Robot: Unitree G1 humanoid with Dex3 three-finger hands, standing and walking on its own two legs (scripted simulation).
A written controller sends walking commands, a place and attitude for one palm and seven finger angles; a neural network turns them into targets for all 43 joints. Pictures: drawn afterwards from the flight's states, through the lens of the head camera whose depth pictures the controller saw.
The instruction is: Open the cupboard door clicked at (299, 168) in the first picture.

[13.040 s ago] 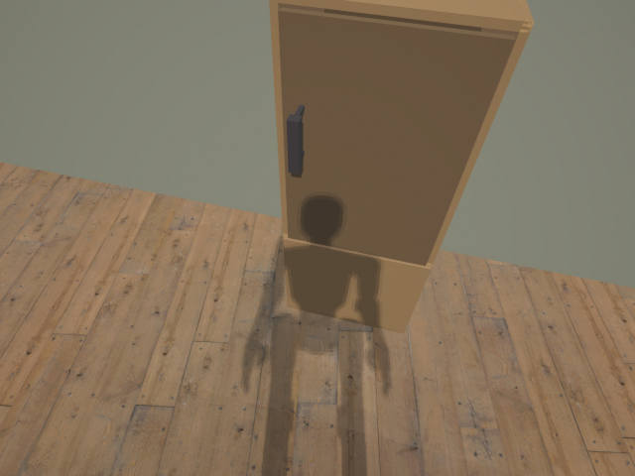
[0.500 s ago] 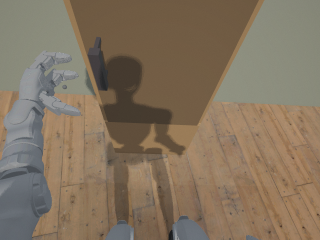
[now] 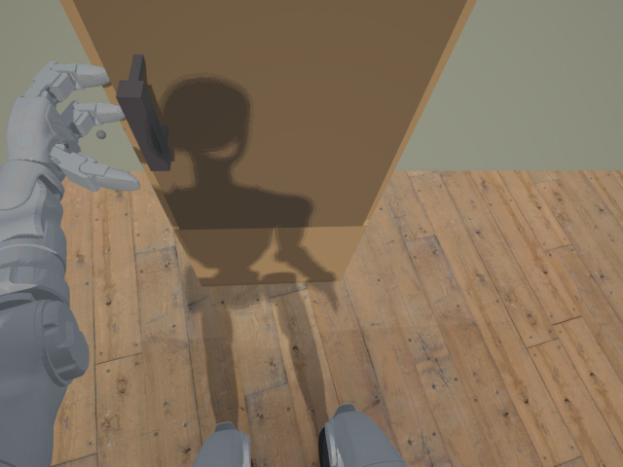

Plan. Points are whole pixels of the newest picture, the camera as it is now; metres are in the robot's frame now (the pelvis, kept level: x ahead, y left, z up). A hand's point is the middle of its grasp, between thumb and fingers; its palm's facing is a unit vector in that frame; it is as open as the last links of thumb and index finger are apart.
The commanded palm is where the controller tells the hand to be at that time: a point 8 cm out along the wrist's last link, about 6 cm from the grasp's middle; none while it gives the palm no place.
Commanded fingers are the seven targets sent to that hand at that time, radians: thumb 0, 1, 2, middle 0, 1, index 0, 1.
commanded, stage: move the hooked fingers beside the handle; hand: left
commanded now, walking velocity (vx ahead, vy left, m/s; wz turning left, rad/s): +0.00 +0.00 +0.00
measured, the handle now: (150, 116) +0.53 +0.16 +0.08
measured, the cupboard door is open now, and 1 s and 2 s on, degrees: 0 0 0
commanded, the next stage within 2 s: slide the fingers in behind the handle in 0.60 s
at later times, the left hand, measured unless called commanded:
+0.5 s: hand (92, 152) +0.47 +0.21 +0.09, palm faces -0.04 -1.00 -0.01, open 14.0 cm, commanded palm +0.46 +0.26 +0.09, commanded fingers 0.00 -0.50 0.30 -0.30 -1.20 -0.30 -1.20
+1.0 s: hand (111, 143) +0.49 +0.20 +0.09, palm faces -0.04 -1.00 +0.00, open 14.0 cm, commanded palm +0.46 +0.24 +0.09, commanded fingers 0.00 -0.50 0.30 -0.30 -1.20 -0.30 -1.20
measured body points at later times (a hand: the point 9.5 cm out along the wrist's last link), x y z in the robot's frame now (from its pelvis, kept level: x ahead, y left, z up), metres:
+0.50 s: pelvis +0.00 +0.00 +0.00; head +0.11 +0.03 +0.44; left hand +0.47 +0.27 +0.09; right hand +0.06 -0.26 -0.10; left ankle -0.01 +0.11 -0.67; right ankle +0.02 -0.13 -0.67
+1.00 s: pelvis +0.00 +0.00 +0.00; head +0.11 +0.02 +0.44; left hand +0.48 +0.25 +0.09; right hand +0.00 -0.27 -0.11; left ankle -0.01 +0.11 -0.67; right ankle +0.02 -0.13 -0.67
